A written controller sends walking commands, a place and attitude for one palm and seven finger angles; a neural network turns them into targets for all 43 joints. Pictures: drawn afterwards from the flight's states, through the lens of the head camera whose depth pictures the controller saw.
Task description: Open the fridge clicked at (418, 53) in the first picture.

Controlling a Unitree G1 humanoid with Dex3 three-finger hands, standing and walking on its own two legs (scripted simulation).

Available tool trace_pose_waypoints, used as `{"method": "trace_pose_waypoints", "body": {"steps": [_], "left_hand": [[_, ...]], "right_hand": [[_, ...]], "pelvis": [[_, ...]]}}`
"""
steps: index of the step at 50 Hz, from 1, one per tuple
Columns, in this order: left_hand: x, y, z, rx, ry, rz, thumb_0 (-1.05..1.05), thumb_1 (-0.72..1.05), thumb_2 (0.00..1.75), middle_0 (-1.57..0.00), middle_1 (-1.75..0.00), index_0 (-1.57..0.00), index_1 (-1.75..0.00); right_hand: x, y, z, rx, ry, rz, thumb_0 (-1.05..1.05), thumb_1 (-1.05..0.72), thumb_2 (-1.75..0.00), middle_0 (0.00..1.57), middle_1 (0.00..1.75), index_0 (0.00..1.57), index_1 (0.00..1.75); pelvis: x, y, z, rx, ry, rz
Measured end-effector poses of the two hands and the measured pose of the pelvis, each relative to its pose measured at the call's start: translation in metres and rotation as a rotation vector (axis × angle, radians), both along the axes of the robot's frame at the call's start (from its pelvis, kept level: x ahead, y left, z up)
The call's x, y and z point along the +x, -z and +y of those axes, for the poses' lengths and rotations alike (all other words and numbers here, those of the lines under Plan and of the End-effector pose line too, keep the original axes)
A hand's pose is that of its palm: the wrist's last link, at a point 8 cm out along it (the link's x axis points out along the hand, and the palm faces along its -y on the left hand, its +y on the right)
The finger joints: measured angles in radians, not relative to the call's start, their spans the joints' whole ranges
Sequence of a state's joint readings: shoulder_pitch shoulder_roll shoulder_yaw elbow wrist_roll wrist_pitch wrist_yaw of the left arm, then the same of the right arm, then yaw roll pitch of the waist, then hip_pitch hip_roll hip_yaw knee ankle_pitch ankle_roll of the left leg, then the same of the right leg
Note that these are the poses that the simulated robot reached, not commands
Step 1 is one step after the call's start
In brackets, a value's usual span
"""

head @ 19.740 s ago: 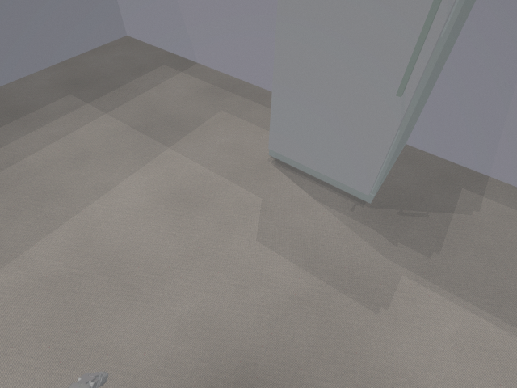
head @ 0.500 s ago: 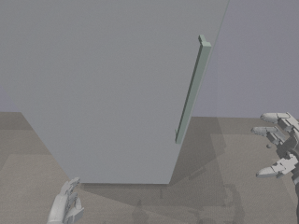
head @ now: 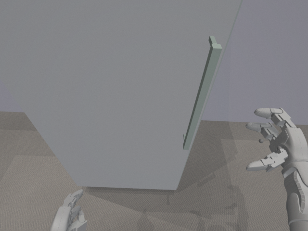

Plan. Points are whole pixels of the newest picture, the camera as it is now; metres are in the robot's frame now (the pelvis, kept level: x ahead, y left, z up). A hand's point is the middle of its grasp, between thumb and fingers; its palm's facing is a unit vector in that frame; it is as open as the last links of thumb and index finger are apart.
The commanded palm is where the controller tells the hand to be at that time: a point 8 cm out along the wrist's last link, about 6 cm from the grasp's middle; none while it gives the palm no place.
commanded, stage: move the hooked fingers beside the handle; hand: right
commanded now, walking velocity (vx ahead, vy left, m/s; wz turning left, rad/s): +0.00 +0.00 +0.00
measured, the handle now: (196, 105) +0.44 -0.09 +0.10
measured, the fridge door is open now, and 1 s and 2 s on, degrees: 0 0 0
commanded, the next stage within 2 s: feel for the door with the fingertips in 1.82 s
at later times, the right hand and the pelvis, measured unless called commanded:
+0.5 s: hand (241, 128) +0.36 -0.19 +0.11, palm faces -0.01 +1.00 +0.00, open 14.0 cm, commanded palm +0.33 -0.24 +0.11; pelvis +0.00 -0.01 +0.00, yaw +0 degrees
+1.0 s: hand (221, 117) +0.39 -0.15 +0.11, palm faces -0.02 +1.00 -0.01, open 14.0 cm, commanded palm +0.35 -0.20 +0.11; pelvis +0.00 +0.00 +0.00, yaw +2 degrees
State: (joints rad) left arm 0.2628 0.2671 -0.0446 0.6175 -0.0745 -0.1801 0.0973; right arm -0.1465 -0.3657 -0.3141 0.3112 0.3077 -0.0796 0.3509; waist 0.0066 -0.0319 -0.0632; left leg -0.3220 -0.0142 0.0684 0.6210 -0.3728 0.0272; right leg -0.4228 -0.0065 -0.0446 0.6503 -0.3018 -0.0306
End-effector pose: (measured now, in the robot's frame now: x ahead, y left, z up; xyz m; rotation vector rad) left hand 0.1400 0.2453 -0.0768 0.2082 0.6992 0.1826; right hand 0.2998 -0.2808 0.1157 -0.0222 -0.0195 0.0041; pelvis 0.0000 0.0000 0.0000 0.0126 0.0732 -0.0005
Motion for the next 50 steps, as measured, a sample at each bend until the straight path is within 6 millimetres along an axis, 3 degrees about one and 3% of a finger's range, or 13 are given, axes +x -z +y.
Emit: {"method": "trace_pose_waypoints", "body": {"steps": [17, 24, 44, 50], "left_hand": [[-0.004, 0.004, -0.007, -0.012, -0.002, 0.050, 0.02, 0.90, 0.90, -0.20, -0.30, -0.20, -0.30], [-0.013, 0.008, -0.006, -0.016, -0.014, 0.085, 0.01, 0.90, 0.90, -0.20, -0.30, -0.20, -0.30], [-0.042, 0.022, 0.006, -0.039, -0.049, 0.187, 0.01, 0.90, 0.90, -0.20, -0.30, -0.20, -0.30], [-0.049, 0.024, 0.011, -0.055, -0.070, 0.201, 0.01, 0.90, 0.90, -0.20, -0.30, -0.20, -0.30]], "right_hand": [[0.027, 0.007, 0.026, 0.021, -0.011, 0.010, -0.01, 0.50, -0.30, 0.30, 1.20, 0.30, 1.20], [0.039, 0.007, 0.032, 0.019, -0.007, 0.009, -0.01, 0.50, -0.30, 0.30, 1.20, 0.30, 1.20], [0.072, 0.006, 0.076, 0.018, -0.024, -0.011, -0.01, 0.50, -0.30, 0.30, 1.20, 0.30, 1.20], [0.071, 0.007, 0.080, 0.014, -0.018, -0.009, -0.01, 0.50, -0.30, 0.30, 1.20, 0.30, 1.20]], "pelvis": [[0.000, 0.000, -0.005, -0.001, -0.005, 0.007], [0.000, 0.001, -0.005, 0.000, -0.005, 0.011], [-0.004, 0.003, 0.001, -0.006, -0.015, 0.027], [-0.001, 0.002, 0.005, -0.012, -0.030, 0.029]]}}
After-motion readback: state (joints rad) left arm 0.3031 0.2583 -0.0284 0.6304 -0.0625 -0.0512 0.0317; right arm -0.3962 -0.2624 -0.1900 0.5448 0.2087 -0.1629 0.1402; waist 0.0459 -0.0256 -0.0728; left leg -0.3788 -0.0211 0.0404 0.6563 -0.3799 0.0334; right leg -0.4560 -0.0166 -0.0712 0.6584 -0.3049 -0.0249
